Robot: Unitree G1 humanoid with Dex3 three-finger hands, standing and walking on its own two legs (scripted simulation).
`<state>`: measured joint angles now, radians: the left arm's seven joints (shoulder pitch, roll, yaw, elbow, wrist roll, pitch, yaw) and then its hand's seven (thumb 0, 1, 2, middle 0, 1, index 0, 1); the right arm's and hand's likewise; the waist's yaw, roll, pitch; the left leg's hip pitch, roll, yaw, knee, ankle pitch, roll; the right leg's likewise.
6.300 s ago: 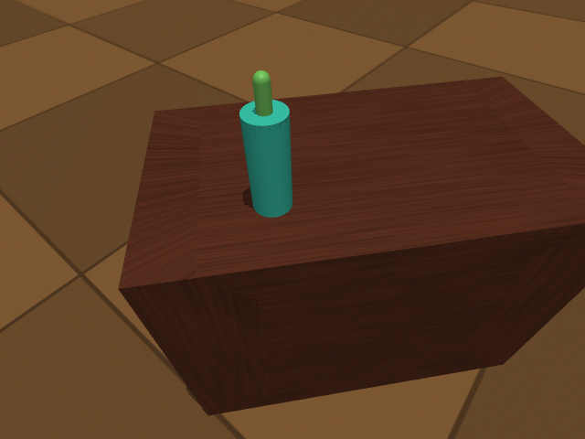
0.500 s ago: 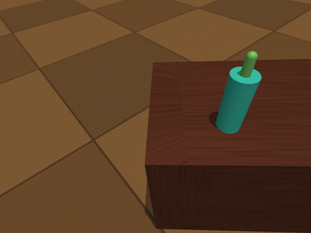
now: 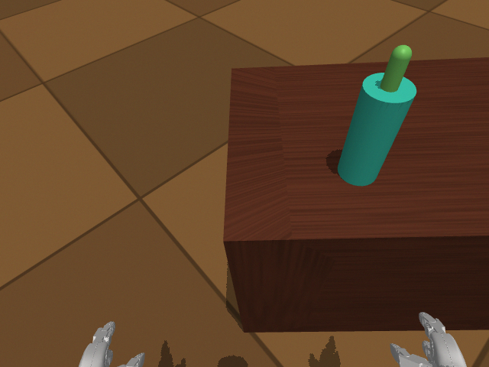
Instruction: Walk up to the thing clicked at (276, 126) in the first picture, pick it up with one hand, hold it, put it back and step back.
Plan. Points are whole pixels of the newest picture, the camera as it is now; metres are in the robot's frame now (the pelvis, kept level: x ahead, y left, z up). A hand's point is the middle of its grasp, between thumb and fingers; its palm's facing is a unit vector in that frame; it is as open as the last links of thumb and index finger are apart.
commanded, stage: rise first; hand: right
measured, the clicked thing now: (376, 121) +0.50 -0.21 +0.11
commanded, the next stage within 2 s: go down in 1.72 s
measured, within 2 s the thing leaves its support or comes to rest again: neither
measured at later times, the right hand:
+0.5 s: hand (431, 320) +0.20 -0.24 +0.00, palm faces +0.31 +0.88 -0.36, open 17.4 cm
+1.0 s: hand (465, 318) +0.18 -0.23 +0.09, palm faces +0.35 +0.84 -0.41, open 17.7 cm
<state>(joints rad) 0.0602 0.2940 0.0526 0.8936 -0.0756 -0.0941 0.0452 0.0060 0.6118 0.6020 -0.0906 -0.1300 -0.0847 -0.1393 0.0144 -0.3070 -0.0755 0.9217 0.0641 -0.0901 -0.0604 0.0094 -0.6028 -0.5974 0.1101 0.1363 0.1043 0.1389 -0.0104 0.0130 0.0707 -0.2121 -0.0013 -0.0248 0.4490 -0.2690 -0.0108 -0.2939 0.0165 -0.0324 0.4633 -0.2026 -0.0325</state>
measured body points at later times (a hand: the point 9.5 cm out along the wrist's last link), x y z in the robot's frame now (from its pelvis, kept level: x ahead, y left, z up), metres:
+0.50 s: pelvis +0.02 +0.03 +0.00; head +0.02 +0.04 +0.45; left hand +0.19 +0.27 -0.09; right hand +0.18 -0.28 +0.02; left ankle -0.02 +0.13 -0.74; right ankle +0.02 -0.10 -0.74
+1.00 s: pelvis +0.01 +0.03 +0.00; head +0.00 +0.06 +0.45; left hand +0.18 +0.30 -0.09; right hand +0.16 -0.27 +0.11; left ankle -0.02 +0.13 -0.74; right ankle +0.02 -0.10 -0.74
